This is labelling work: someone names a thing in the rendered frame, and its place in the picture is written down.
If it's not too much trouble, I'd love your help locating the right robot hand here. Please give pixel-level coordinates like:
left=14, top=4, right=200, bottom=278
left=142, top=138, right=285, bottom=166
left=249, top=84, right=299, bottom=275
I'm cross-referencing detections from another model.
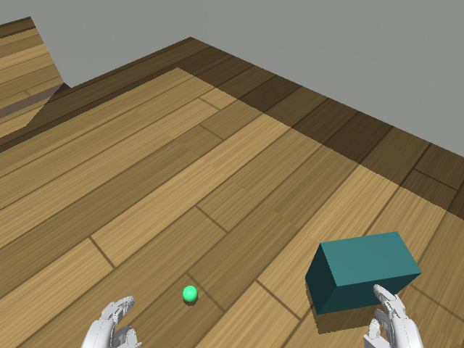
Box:
left=363, top=284, right=423, bottom=348

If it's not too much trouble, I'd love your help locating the left robot hand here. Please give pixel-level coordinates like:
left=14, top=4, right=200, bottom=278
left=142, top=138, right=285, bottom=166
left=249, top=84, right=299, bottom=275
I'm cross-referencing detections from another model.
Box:
left=81, top=296, right=141, bottom=348

